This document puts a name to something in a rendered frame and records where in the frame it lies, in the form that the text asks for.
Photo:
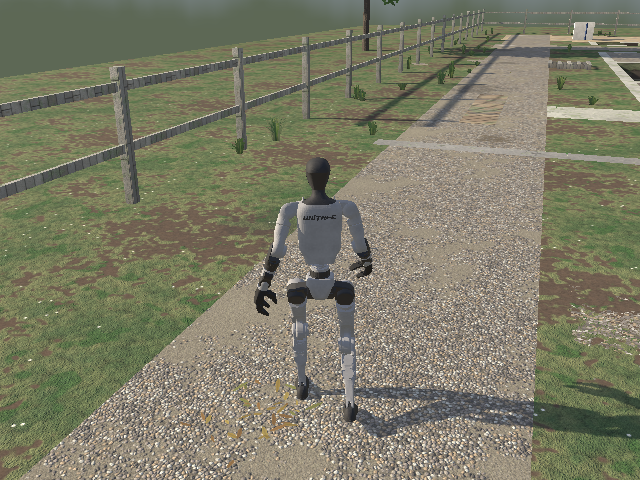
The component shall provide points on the robot left upper arm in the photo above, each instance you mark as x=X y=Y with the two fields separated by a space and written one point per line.
x=287 y=211

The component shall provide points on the left robot thigh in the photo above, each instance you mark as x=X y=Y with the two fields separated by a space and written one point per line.
x=297 y=299

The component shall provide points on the right robot forearm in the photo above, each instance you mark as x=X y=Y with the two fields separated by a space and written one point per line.
x=365 y=257

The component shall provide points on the left robot forearm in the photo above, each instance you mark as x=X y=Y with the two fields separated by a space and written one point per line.
x=268 y=272

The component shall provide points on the left robot hand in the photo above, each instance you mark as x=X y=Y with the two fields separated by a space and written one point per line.
x=260 y=302

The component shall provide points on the robot right upper arm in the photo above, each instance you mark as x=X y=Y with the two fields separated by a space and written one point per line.
x=350 y=210

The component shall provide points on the left robot foot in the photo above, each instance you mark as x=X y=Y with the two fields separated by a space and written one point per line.
x=302 y=391

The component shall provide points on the right robot hand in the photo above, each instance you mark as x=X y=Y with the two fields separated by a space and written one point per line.
x=358 y=264

